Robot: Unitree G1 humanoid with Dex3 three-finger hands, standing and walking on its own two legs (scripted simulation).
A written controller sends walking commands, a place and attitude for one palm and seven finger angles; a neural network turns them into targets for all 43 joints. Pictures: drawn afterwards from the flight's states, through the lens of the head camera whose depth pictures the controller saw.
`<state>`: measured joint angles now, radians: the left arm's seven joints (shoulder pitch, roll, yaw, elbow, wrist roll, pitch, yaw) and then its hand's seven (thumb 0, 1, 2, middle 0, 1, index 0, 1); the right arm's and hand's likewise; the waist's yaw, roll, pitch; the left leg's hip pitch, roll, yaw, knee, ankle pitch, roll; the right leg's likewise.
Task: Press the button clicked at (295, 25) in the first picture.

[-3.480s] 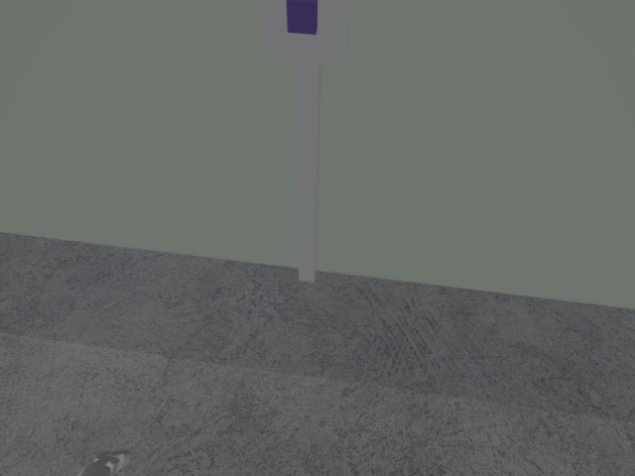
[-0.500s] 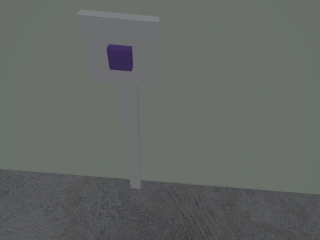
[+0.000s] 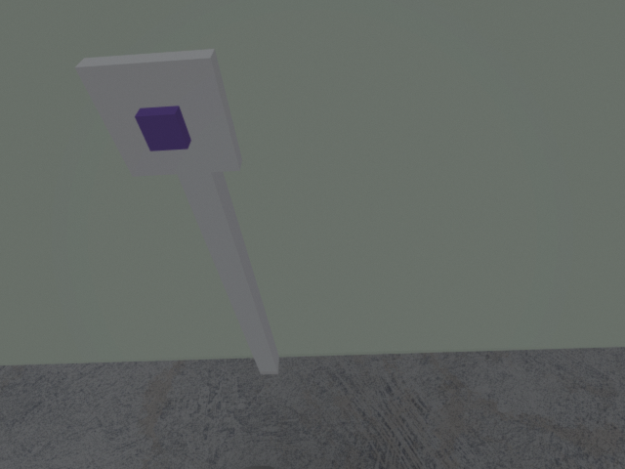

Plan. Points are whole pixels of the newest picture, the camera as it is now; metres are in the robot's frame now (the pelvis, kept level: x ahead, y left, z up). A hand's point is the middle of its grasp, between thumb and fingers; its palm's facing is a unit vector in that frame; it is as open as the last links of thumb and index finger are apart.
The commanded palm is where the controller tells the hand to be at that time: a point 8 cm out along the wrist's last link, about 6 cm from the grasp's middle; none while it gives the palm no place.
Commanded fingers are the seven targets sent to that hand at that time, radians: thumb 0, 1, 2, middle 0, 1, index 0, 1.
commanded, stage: come to a stop and stand still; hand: left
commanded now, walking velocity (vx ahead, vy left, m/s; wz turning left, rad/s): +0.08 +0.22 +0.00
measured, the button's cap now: (165, 127) +0.52 +0.24 +0.20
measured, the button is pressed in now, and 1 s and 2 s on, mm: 0 0 0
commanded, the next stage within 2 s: look again from close up in 0.70 s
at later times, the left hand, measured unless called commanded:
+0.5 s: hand out of the picture -0.03 +0.23 -0.18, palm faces +0.09 -0.98 -0.19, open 7.4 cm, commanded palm none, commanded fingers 0.00 0.90 0.90 -0.20 -0.30 -0.20 -0.30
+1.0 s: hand out of the picture -0.02 +0.24 -0.18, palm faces +0.03 -0.98 -0.19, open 7.3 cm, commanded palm none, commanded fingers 0.00 0.90 0.90 -0.20 -0.30 -0.20 -0.30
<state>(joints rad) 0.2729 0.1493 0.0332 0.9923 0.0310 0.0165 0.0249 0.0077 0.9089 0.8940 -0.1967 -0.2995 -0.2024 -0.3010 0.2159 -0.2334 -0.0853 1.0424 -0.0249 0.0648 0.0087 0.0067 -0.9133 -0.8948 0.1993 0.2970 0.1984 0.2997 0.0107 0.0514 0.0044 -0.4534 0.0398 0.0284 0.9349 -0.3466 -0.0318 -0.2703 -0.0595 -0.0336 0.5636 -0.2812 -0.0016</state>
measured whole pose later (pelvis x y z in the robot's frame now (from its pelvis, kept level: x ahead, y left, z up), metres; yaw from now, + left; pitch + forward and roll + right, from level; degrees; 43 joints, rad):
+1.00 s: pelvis -0.02 +0.07 +0.00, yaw +2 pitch -1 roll -1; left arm 0.27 0.15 -0.02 1.12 0.01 -0.02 0.04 0.01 0.92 0.89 -0.20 -0.30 -0.20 -0.30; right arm 0.32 -0.14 0.01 1.09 -0.01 -0.02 -0.02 0.01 -0.91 -0.89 0.20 0.30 0.20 0.30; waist -0.02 0.01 0.03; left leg -0.19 -0.01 0.09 0.52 -0.31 0.05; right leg -0.23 -0.05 -0.07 0.51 -0.26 0.02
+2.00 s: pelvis +0.05 +0.05 -0.01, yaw +1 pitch +0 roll -1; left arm 0.43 0.11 0.01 1.14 0.01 -0.01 0.04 0.01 0.91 0.89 -0.20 -0.30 -0.20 -0.30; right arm 0.25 -0.13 -0.01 1.09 -0.01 -0.05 -0.05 0.02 -0.94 -0.89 0.20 0.30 0.20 0.30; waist 0.03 -0.07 0.01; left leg -0.26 0.01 0.14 0.58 -0.32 0.07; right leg -0.16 -0.02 -0.07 0.55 -0.39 0.00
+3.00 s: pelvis +0.02 +0.06 +0.00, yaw +2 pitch +0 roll -1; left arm 0.32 0.23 0.02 0.99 0.03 0.02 0.03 0.01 0.91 0.89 -0.20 -0.30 -0.20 -0.30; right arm 0.24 -0.19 -0.01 0.91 -0.02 0.00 -0.01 0.01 -0.91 -0.89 0.20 0.30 0.20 0.30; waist 0.02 0.02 -0.02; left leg -0.29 -0.04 0.07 0.57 -0.28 0.08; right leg -0.23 -0.08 -0.06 0.54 -0.30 0.02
